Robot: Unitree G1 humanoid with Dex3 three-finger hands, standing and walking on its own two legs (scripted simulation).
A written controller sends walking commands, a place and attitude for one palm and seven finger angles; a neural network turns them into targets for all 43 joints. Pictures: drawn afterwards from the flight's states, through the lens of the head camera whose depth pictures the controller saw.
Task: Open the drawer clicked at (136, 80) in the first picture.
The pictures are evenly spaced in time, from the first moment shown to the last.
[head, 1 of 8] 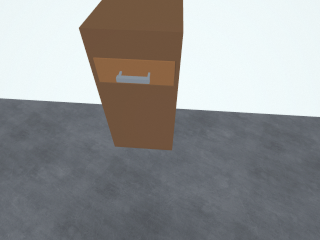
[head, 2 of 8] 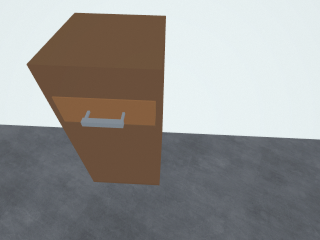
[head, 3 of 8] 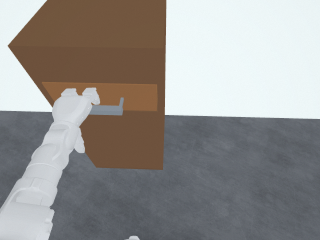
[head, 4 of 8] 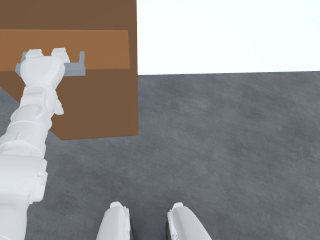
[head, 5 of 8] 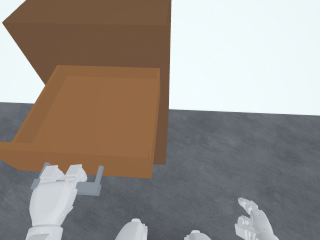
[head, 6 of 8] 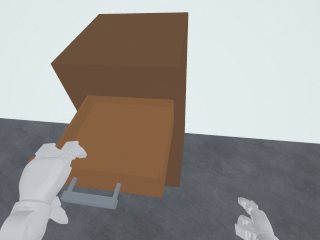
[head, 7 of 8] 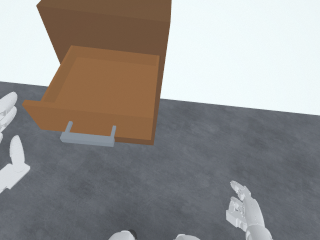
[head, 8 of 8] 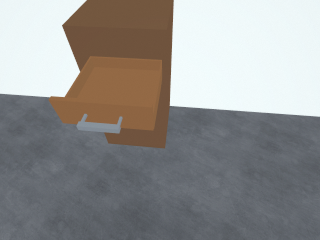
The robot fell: no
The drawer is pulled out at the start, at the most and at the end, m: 0.00 0.30 0.30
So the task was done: yes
